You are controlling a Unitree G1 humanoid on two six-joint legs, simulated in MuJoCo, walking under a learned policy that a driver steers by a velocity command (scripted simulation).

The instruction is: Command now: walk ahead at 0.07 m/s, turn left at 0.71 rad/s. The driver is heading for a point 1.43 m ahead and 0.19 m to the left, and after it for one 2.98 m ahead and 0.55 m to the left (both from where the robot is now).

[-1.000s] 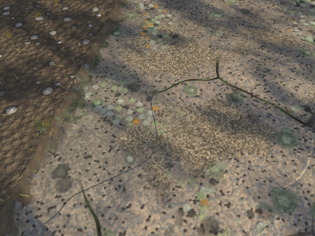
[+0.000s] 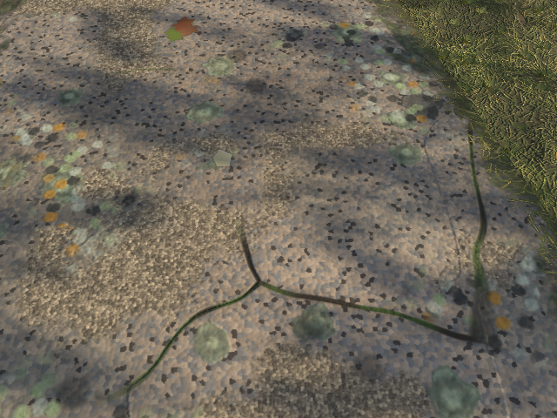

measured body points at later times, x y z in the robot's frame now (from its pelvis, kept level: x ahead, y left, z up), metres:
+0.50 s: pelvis +0.03 +0.04 +0.00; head +0.06 +0.06 +0.45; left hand +0.05 +0.34 -0.11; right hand +0.26 -0.18 -0.09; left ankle +0.03 +0.11 -0.73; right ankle +0.11 -0.08 -0.70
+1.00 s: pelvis +0.03 +0.05 +0.00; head +0.08 +0.06 +0.45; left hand +0.12 +0.35 -0.11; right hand +0.21 -0.23 -0.09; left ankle +0.03 +0.14 -0.74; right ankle +0.09 -0.07 -0.72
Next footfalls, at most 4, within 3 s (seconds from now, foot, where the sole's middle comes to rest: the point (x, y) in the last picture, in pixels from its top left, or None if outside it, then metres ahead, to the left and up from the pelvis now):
0.08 left None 0.07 0.12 -0.77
0.60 right None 0.13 -0.05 -0.77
0.96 left None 0.07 0.14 -0.77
1.38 right None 0.06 -0.09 -0.77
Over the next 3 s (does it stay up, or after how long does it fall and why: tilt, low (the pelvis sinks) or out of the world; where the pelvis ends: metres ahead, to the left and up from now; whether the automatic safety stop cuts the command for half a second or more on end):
stays up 1.04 0.26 -0.01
